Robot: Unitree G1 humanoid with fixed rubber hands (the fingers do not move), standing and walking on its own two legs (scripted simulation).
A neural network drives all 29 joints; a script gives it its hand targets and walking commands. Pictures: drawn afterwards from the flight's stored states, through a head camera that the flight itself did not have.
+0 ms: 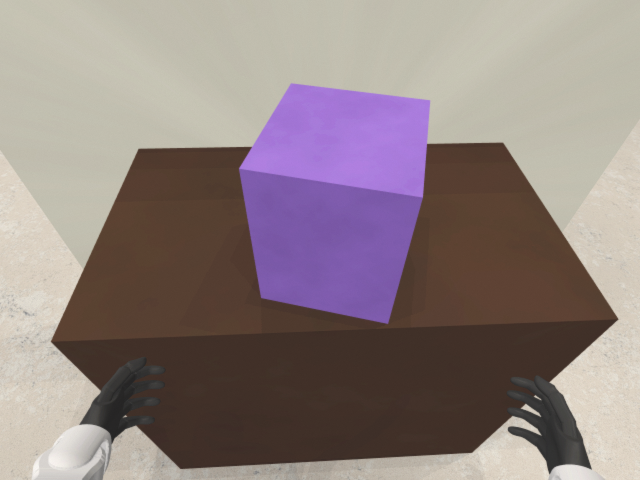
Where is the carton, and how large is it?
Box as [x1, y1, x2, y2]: [239, 83, 429, 323]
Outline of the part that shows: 291,83 239,168 261,297 387,323 422,198 429,100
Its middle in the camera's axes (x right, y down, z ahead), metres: +0.03 -0.05 +0.58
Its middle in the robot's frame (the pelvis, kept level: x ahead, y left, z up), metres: +0.47 +0.06 +0.08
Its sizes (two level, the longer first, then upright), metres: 0.210 0.200 0.250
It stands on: a pedestal, 0.74 m high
